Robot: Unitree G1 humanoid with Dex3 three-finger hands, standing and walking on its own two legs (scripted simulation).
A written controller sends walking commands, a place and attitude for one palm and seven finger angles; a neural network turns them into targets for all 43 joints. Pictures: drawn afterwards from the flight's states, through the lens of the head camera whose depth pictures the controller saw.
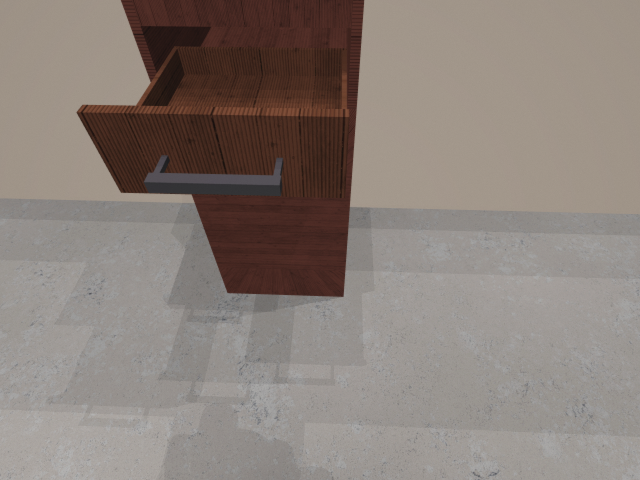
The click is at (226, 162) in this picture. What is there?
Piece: drawer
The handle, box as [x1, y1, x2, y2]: [144, 155, 282, 195]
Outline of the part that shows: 144,180 144,183 149,192 280,195 280,175 282,168 282,158 276,158 274,173 272,175 164,173 163,172 169,159 167,155 162,155 154,171 152,173 148,173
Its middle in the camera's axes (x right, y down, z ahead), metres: -0.16 -0.10 +0.58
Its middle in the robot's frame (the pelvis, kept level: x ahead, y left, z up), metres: +0.51 +0.18 +0.09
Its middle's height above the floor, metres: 0.87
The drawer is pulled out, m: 0.29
